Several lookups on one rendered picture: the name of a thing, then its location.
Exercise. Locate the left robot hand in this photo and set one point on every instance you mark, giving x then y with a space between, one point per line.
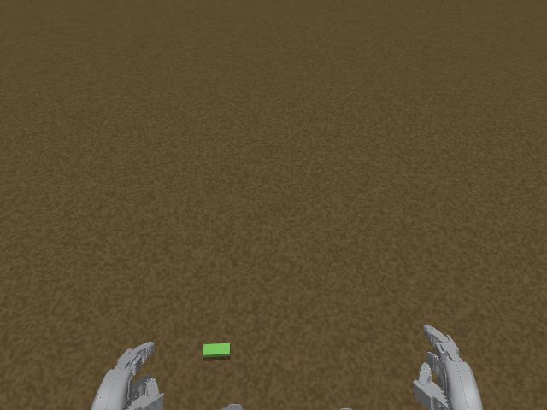
117 392

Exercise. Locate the right robot hand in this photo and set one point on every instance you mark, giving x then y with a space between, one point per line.
459 390

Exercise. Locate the small box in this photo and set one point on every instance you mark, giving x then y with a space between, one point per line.
216 350

